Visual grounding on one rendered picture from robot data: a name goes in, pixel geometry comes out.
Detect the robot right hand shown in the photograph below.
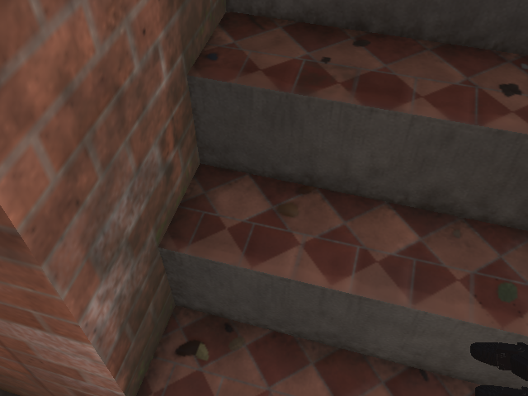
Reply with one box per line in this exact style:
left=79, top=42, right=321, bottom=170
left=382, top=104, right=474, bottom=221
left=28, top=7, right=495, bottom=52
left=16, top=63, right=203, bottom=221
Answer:
left=470, top=342, right=528, bottom=396

